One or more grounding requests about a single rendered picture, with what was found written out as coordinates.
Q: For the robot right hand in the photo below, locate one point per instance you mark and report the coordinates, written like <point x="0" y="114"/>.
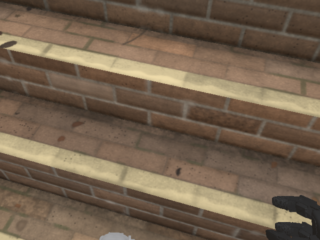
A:
<point x="303" y="206"/>

